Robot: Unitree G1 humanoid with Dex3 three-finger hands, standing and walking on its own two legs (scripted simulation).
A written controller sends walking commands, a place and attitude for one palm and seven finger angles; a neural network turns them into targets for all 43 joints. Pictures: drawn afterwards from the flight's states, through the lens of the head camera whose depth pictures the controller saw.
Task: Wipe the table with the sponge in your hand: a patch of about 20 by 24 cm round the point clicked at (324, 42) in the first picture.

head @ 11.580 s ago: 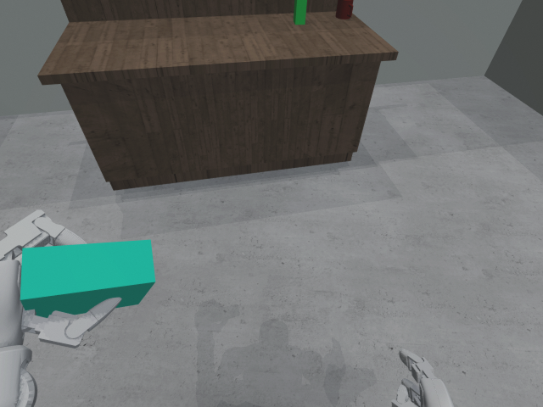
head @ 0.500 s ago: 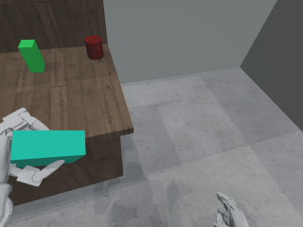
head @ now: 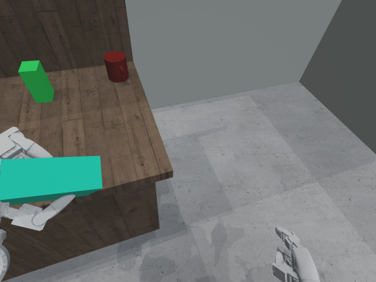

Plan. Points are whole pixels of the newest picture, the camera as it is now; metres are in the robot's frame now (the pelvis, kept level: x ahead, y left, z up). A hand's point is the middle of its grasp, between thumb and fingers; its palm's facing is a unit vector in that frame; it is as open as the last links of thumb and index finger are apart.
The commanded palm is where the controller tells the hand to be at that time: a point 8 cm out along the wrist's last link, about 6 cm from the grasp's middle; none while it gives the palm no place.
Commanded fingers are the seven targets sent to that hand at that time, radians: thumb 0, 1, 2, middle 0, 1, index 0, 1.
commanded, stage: shuffle to correct the standing spot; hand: left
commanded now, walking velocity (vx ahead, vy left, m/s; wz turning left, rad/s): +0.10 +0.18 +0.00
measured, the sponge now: (66, 179) +0.23 +0.22 +0.16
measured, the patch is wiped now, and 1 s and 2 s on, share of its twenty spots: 0.00 0.00 0.00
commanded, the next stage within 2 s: come to a stop and stand still in 0.94 s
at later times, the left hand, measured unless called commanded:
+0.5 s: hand (20, 179) +0.22 +0.26 +0.18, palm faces +0.36 -0.82 -0.43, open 9.1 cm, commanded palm +0.16 +0.30 +0.19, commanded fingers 0.00 0.10 1.30 -1.20 -1.60 -1.20 -1.60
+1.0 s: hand out of the picture +0.24 +0.35 +0.18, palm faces +0.40 -0.82 -0.40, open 9.1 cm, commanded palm +0.19 +0.40 +0.19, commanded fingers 0.00 0.10 1.30 -1.20 -1.60 -1.20 -1.60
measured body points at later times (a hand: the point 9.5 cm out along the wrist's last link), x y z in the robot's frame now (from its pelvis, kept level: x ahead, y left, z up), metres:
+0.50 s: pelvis +0.00 +0.03 +0.00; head +0.02 +0.02 +0.45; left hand +0.19 +0.31 +0.20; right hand +0.15 -0.21 -0.09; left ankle -0.02 +0.14 -0.65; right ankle +0.02 -0.05 -0.73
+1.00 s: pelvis +0.04 +0.11 +0.00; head +0.05 +0.11 +0.45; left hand +0.22 +0.39 +0.20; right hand +0.19 -0.11 -0.10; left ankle +0.04 +0.24 -0.67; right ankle +0.02 +0.00 -0.73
